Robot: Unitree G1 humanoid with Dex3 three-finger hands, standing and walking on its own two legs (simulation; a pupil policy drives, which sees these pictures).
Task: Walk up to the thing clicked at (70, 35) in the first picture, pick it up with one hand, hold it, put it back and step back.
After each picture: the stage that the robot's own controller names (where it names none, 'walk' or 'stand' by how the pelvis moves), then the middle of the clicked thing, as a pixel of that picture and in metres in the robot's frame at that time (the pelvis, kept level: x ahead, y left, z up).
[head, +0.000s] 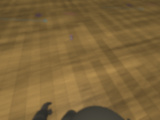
stand; (71, 37) +1.75 +0.52 -0.72
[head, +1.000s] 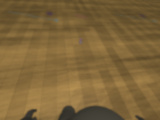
walk; (80, 41) +1.66 +0.21 -0.70
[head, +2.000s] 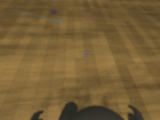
walk; (85, 54) +1.08 +0.09 -0.70
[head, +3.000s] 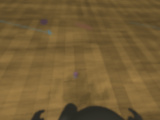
walk; (75, 75) +0.66 +0.18 -0.70
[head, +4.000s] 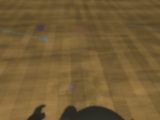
walk; (71, 88) +0.45 +0.20 -0.71
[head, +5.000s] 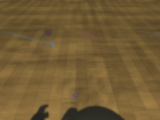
stand; (75, 96) +0.38 +0.17 -0.71
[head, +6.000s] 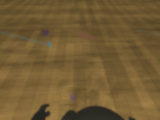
stand; (73, 97) +0.35 +0.18 -0.72
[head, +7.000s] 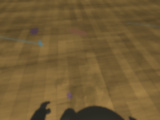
stand; (69, 95) +0.33 +0.23 -0.72
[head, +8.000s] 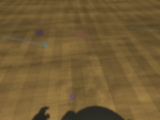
stand; (72, 97) +0.35 +0.19 -0.73
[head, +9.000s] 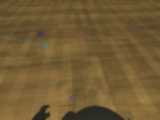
stand; (72, 98) +0.34 +0.19 -0.73
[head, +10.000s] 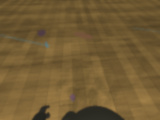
go down; (72, 97) +0.34 +0.19 -0.73
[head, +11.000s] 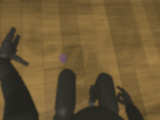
go down; (63, 59) +0.43 +0.21 -0.35
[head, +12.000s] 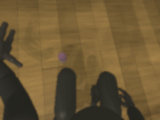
approach; (62, 58) +0.43 +0.22 -0.30
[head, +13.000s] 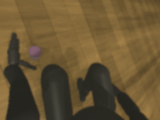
close in; (35, 53) +0.41 +0.26 -0.22
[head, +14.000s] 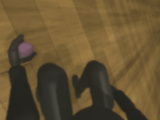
close; (25, 51) +0.41 +0.27 -0.22
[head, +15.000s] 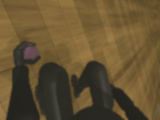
lift; (30, 54) +0.39 +0.24 -0.23
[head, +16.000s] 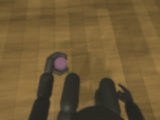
lift; (61, 65) +0.33 +0.21 -0.03
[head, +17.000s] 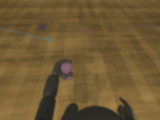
hold; (67, 72) +0.32 +0.16 +0.03
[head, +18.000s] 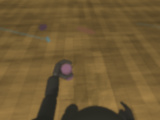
hold; (67, 72) +0.32 +0.17 +0.01
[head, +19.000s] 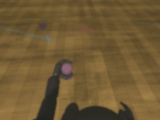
crouch; (67, 72) +0.32 +0.17 +0.01
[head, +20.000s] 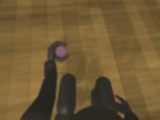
crouch; (62, 54) +0.43 +0.19 -0.07
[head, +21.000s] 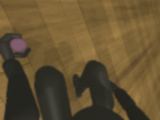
lower; (19, 48) +0.42 +0.28 -0.23
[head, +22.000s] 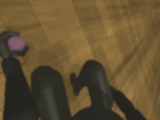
lower; (17, 46) +0.43 +0.28 -0.23
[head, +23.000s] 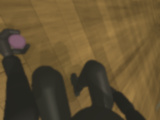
lower; (18, 44) +0.44 +0.28 -0.22
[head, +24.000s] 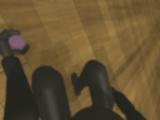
lower; (18, 45) +0.44 +0.28 -0.22
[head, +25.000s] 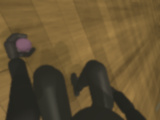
loosen; (24, 47) +0.43 +0.26 -0.23
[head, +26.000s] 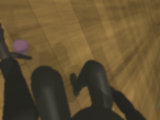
withdraw; (20, 48) +0.43 +0.27 -0.23
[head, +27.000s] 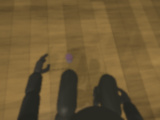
walk; (69, 58) +0.46 +0.20 -0.35
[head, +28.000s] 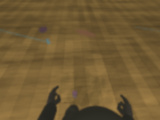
stand; (74, 94) +0.39 +0.15 -0.66
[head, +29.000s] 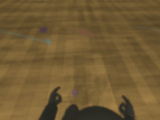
stand; (74, 93) +0.40 +0.16 -0.67
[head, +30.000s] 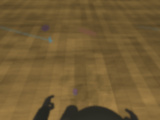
stand; (75, 92) +0.39 +0.16 -0.69
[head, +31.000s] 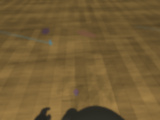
walk; (76, 92) +0.41 +0.16 -0.72
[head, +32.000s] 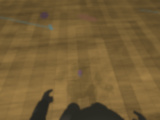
walk; (79, 73) +0.59 +0.13 -0.70
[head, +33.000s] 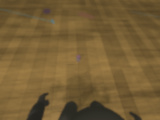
walk; (78, 58) +0.92 +0.17 -0.71
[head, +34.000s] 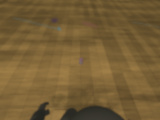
stand; (81, 61) +1.02 +0.16 -0.71
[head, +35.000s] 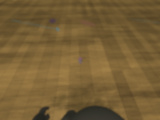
stand; (80, 60) +1.02 +0.18 -0.73
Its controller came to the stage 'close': yes
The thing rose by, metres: 0.73
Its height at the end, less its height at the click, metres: +0.00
